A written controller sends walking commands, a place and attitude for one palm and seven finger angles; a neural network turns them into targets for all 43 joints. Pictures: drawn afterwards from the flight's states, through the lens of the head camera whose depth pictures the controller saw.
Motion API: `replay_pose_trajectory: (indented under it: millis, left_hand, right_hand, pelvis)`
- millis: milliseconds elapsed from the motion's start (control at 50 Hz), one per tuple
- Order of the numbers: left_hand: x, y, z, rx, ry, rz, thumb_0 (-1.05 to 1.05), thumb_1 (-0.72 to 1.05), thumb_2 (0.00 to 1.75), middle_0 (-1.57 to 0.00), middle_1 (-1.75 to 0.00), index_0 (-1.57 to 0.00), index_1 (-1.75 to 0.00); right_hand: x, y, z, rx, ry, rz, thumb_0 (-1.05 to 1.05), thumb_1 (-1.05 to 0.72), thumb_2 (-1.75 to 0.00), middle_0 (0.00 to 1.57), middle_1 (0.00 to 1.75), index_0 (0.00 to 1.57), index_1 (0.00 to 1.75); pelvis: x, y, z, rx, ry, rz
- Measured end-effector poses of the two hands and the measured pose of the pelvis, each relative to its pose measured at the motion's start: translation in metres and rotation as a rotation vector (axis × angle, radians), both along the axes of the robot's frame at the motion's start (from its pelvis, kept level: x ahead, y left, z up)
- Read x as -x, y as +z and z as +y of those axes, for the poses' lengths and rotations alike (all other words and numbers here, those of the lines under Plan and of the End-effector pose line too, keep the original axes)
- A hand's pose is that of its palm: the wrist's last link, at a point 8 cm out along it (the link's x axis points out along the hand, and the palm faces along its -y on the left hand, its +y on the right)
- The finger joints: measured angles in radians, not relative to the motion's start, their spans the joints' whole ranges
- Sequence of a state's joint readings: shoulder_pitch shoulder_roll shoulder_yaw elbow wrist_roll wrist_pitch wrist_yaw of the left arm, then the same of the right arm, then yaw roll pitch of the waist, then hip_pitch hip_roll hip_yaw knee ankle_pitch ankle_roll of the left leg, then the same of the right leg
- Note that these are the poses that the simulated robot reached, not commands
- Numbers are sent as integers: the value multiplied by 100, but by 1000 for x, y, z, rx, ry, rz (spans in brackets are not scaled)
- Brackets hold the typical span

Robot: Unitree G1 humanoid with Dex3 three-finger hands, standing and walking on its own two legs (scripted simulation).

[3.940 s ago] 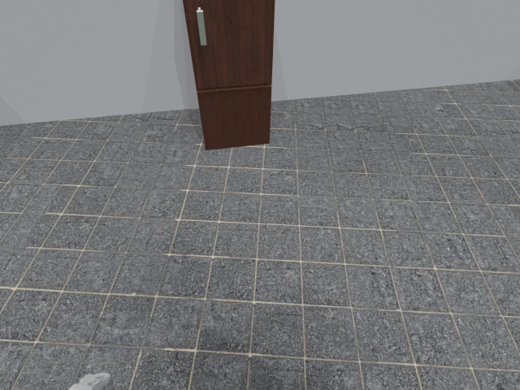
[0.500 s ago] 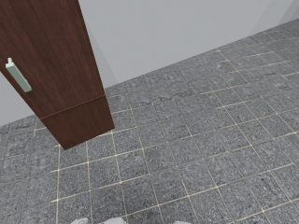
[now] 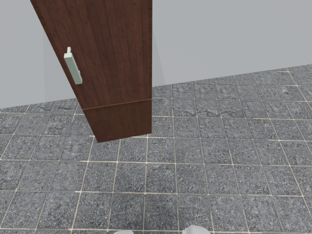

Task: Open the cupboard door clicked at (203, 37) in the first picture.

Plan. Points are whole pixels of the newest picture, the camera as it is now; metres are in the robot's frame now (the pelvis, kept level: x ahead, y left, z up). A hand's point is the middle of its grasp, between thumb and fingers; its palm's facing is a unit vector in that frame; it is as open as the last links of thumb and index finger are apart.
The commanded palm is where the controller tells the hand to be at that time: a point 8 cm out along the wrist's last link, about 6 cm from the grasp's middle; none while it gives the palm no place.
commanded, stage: turn to face it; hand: left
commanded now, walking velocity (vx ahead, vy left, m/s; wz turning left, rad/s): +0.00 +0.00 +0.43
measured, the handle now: (74, 65) +0.70 +0.38 -0.04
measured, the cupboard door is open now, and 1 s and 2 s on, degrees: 0 0 0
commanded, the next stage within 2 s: take the last steps up to it in 0.34 s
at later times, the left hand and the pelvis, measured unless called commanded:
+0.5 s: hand out of the picture +0.02 +0.12 -0.14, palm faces +0.25 -0.93 -0.28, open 7.3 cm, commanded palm none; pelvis +0.01 -0.07 +0.01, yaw +13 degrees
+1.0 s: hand out of the picture +0.05 +0.17 -0.16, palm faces +0.31 -0.93 -0.20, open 7.4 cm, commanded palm none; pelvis +0.07 -0.02 +0.00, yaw +16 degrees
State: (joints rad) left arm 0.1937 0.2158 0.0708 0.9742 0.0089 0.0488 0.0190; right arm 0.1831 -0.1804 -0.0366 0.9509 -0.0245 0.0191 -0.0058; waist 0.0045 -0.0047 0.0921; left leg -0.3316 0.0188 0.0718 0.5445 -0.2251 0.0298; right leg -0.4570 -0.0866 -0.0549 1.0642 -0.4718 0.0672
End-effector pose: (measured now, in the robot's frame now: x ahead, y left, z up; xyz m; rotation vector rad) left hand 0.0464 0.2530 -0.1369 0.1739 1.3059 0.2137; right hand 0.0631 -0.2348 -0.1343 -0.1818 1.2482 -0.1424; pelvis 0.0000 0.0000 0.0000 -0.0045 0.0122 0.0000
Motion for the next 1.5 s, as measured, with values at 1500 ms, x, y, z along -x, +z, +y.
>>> replay_pose_trajectory:
  millis: [1500]
  left_hand:
    - [-103, 4, -35, 80, 314, 40, 0, 92, 89, -20, -30, -21, -29]
  right_hand:
    - [-272, 3, 37, -23, 282, 8, 1, -93, -90, 19, 30, 20, 30]
  pelvis:
    - [-221, 9, 11, 8, 286, -22]
